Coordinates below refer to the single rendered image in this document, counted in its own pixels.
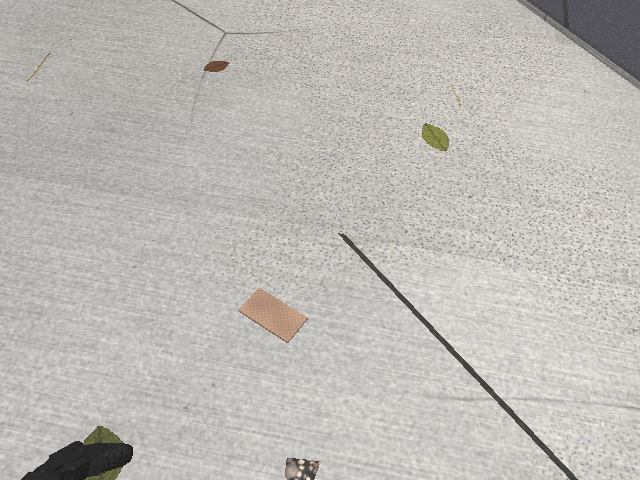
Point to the robot left hand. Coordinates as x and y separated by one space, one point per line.
77 461

